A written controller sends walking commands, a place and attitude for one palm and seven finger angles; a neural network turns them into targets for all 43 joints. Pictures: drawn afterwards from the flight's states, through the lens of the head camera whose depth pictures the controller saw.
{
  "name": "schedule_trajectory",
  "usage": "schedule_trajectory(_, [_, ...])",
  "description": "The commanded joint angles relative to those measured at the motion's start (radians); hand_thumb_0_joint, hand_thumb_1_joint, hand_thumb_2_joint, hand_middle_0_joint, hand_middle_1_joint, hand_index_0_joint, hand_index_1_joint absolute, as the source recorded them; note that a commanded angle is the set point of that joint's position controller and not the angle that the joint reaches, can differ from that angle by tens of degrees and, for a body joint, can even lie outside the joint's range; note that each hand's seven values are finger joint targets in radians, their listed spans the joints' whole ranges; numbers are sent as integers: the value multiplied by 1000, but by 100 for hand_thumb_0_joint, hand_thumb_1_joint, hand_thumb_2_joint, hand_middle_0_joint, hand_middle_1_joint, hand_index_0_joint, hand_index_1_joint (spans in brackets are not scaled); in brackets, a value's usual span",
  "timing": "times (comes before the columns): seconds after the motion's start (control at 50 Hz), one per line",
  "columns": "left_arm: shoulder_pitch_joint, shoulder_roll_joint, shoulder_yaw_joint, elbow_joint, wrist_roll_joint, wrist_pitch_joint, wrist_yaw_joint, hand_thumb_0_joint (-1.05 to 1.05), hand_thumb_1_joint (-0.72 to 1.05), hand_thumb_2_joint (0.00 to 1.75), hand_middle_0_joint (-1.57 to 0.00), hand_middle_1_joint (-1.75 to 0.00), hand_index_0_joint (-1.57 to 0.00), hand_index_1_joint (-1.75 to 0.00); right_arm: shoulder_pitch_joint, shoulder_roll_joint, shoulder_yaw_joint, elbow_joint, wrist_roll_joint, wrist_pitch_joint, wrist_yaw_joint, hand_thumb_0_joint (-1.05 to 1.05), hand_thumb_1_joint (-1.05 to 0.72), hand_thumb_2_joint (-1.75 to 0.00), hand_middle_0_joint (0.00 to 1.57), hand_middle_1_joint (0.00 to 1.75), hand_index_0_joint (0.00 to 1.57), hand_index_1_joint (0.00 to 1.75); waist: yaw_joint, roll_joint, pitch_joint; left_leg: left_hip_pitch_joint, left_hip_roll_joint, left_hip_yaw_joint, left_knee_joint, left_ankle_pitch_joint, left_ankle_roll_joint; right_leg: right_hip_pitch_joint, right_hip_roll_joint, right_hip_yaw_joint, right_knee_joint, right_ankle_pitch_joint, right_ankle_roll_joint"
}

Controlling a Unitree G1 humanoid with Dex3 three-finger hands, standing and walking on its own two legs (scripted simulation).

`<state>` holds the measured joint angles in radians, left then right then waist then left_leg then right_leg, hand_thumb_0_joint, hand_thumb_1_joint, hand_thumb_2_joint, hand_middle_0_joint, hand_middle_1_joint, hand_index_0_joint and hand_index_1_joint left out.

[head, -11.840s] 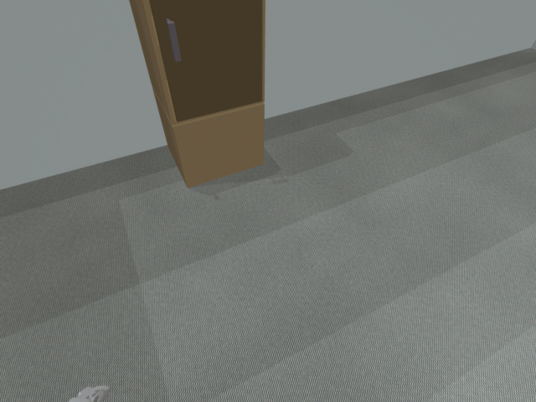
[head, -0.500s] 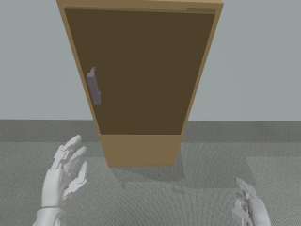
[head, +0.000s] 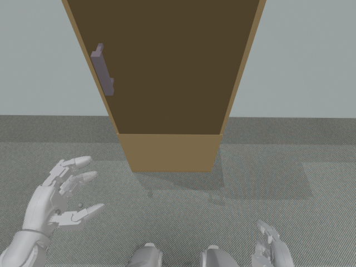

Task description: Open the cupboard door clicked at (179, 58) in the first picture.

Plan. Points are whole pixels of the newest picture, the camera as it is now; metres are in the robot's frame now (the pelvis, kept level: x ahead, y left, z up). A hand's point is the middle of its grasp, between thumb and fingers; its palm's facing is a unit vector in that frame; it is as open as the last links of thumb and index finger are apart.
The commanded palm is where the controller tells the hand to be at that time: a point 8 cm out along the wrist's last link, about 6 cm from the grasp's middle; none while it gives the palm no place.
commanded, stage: raise the hand with hooked fingers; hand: left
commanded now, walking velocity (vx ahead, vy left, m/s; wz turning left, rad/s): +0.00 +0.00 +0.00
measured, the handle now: (105, 70) +0.58 +0.23 +0.08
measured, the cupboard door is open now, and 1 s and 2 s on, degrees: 0 0 0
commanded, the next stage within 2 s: move the hooked fingers beside the handle in 1.30 s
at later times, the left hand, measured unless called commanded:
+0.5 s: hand (33, 181) +0.26 +0.28 +0.09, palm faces +0.08 -0.99 -0.06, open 13.6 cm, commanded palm +0.24 +0.33 +0.08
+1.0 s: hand (25, 162) +0.30 +0.31 +0.09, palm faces +0.01 -1.00 -0.02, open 14.0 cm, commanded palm +0.27 +0.36 +0.10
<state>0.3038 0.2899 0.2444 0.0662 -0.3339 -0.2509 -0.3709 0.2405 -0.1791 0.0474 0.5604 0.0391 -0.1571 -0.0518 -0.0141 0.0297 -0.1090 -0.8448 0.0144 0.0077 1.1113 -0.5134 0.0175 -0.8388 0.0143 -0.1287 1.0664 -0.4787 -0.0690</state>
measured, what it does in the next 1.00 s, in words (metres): stands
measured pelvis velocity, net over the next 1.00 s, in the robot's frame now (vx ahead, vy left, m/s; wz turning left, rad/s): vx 0.01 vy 0.04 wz -0.01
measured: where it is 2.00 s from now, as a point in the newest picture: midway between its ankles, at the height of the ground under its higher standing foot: outside the picture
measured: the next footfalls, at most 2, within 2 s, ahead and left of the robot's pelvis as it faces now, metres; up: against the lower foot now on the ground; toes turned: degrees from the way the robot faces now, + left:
none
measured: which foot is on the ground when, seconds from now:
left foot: down 0.00-1.00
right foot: down 0.00-1.00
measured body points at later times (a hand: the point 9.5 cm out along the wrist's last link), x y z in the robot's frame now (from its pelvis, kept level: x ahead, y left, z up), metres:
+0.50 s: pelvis +0.01 +0.03 +0.02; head +0.05 +0.04 +0.47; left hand +0.25 +0.34 +0.09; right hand +0.18 -0.21 -0.04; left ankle +0.02 +0.11 -0.66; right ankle +0.03 -0.08 -0.66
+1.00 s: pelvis +0.01 +0.04 +0.03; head +0.06 +0.06 +0.48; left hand +0.29 +0.37 +0.09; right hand +0.15 -0.21 -0.04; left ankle +0.02 +0.11 -0.66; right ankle +0.03 -0.08 -0.66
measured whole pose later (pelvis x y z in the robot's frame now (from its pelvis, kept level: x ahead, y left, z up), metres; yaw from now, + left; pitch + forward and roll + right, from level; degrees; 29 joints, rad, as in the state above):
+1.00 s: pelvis +0.01 +0.04 +0.03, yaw -1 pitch +11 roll -3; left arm -0.03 0.43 0.41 0.43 -0.35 -0.27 -0.50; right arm 0.31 -0.28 0.04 0.55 0.04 -0.18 -0.06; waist -0.01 0.01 -0.08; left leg -0.67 -0.02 0.04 0.92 -0.44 0.07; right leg -0.65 0.00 -0.09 0.85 -0.38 -0.01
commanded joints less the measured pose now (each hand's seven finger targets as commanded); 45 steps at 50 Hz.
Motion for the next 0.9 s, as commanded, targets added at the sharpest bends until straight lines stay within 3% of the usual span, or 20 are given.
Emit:
schedule_trajectory(0.0, [62, 140, 208, -253, -48, -146, 127, 0, -6, 49, -27, -92, -27, -92, -73, -145, -92, -171, -3, -82, -14, 0, -90, -90, 20, 30, 20, 30, 68, -25, -268, 65, -22, -38, -187, 299, -2, 361, -36, 164, -220, 282, 67])
schedule_trajectory(0.04, [10, 127, 156, -215, -15, -211, 139, 0, -10, 47, -27, -94, -27, -94, -58, -162, -96, -148, -9, -92, -10, 0, -90, -90, 20, 30, 20, 30, 30, -36, -186, 62, -15, -42, -186, 279, 5, 279, -21, 144, -215, 218, 59])
schedule_trajectory(0.08, [-33, 109, 98, -138, 15, -255, 109, 0, -15, 45, -27, -98, -27, -98, -31, -184, -99, -125, -10, -102, -6, 0, -90, -90, 20, 30, 20, 30, -10, -8, -147, 58, -16, -37, -175, 227, 9, 198, -20, 144, -221, 133, 58])
schedule_trajectory(0.14, [-111, 118, 47, -72, 3, -262, 22, 0, -22, 42, -28, -102, -28, -102, -15, -219, -99, -132, 6, -116, -15, 0, -90, -90, 20, 30, 20, 30, -41, -23, -112, 55, -19, -39, -177, 142, 17, 154, -22, 168, -265, -18, 55])
schedule_trajectory(0.18, [-151, 192, 98, -72, -19, -244, -25, 0, -27, 40, -28, -105, -28, -105, -4, -235, -101, -139, 14, -122, -28, 0, -90, -90, 20, 30, 20, 30, -23, -7, -166, 82, -23, -36, -203, 128, 19, 210, -29, 189, -303, -53, 55])
schedule_trajectory(0.22, [-172, 256, 165, -111, -34, -229, -35, 0, -31, 38, -29, -108, -29, -108, -1, -235, -99, -146, 15, -126, -38, 0, -90, -90, 20, 30, 20, 30, 10, 34, -247, 138, -22, -37, -229, 181, 21, 276, -26, 172, -293, 11, 50])
schedule_trajectory(0.24, [-188, 302, 211, -118, -44, -220, -28, 0, -34, 37, -29, -110, -29, -110, 2, -237, -97, -146, 12, -124, -40, 0, -90, -90, 20, 30, 20, 30, 18, 50, -255, 151, -19, -40, -233, 203, 19, 287, -17, 161, -278, 44, 45])
schedule_trajectory(0.32, [-185, 263, 232, -129, -61, -226, 27, 0, -43, 33, -29, -115, -29, -115, -5, -215, -85, -140, 5, -125, -32, 0, -90, -90, 20, 30, 20, 30, 35, 94, -241, 227, -16, -51, -280, 292, 6, 300, -3, 96, -249, 187, 39])
schedule_trajectory(0.42, [-214, 208, 151, -6, -24, -162, 12, 0, -50, 30, -30, -120, -30, -120, 10, -235, -79, -142, 3, -107, -13, 0, -90, -90, 20, 30, 20, 30, 3, 104, -159, 256, -7, -65, -300, 330, -10, 226, 6, 58, -246, 229, 38])
schedule_trajectory(0.44, [-229, 203, 141, 31, -26, -139, -9, 0, -50, 30, -30, -120, -30, -120, 19, -241, -79, -146, 4, -104, -14, 0, -90, -90, 20, 30, 20, 30, -6, 59, -145, 252, -7, -69, -300, 337, -9, 231, 12, 56, -248, 242, 36])
schedule_trajectory(0.52, [-342, 269, 180, 69, -27, -87, -62, 0, -50, 30, -30, -120, -30, -120, 21, -255, -79, -159, 11, -95, -27, 0, -90, -90, 20, 30, 20, 30, -5, -12, -173, 244, -8, -72, -318, 291, -4, 259, 9, 61, -274, 215, 41])
schedule_trajectory(0.58, [-455, 326, 234, 38, -45, -112, -73, 0, -50, 30, -30, -120, -30, -120, 13, -247, -71, -154, 8, -94, -34, 0, -90, -90, 20, 30, 20, 30, 8, 46, -216, 294, -9, -76, -327, 311, -13, 276, 12, 67, -273, 212, 32])
schedule_trajectory(0.64, [-506, 370, 264, -1, -41, -155, -60, 0, -50, 30, -30, -120, -30, -120, 22, -243, -66, -142, -2, -102, -35, 0, -90, -90, 20, 30, 20, 30, 22, 123, -264, 369, -2, -92, -328, 409, -36, 270, 19, 62, -254, 248, 22])
schedule_trajectory(0.72, [-494, 346, 249, 106, -36, -145, -76, 0, -50, 30, -30, -120, -30, -120, 30, -247, -68, -120, 1, -96, -31, 0, -90, -90, 20, 30, 20, 30, 12, 91, -232, 373, 6, -100, -345, 421, -43, 253, 16, 53, -267, 241, 29])
schedule_trajectory(0.8, [-518, 348, 238, 226, -39, -68, -130, 0, -50, 30, -30, -120, -30, -120, 37, -261, -69, -125, 10, -79, -37, 0, -90, -90, 20, 30, 20, 30, 9, 71, -190, 349, 4, -100, -371, 377, -37, 252, 12, 49, -290, 223, 29])
schedule_trajectory(0.84, [-498, 334, 230, 236, -52, -46, -149, 0, -50, 30, -30, -120, -30, -120, 33, -263, -70, -143, 11, -79, -35, 0, -90, -90, 20, 30, 20, 30, 20, 56, -191, 338, -3, -92, -371, 376, -31, 278, 15, 53, -298, 236, 24])
schedule_trajectory(0.88, [-497, 352, 244, 190, -52, -55, -147, 0, -50, 30, -30, -120, -30, -120, 38, -262, -76, -149, 8, -79, -29, 0, -90, -90, 20, 30, 20, 30, 25, 57, -234, 362, -2, -88, -366, 415, -31, 290, 13, 54, -298, 262, 28])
